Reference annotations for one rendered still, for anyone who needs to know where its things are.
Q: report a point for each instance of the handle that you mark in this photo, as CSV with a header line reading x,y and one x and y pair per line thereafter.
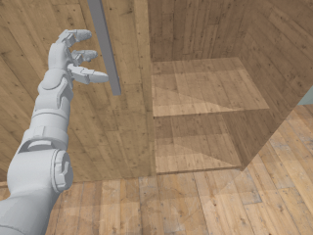
x,y
99,21

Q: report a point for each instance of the robot left upper arm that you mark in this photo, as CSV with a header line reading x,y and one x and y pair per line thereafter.
x,y
36,180

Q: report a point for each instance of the left robot hand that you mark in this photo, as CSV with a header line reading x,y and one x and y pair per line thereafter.
x,y
60,57

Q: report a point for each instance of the left robot forearm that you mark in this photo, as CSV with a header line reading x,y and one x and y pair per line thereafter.
x,y
50,117

